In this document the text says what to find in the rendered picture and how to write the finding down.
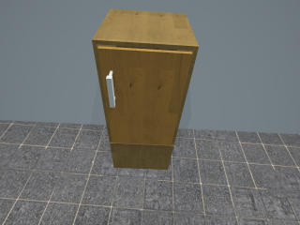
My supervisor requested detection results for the handle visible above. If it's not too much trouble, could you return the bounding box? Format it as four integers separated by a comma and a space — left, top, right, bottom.
106, 70, 115, 108

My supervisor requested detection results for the cupboard door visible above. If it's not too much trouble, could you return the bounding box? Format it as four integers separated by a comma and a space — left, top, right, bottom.
97, 46, 193, 145

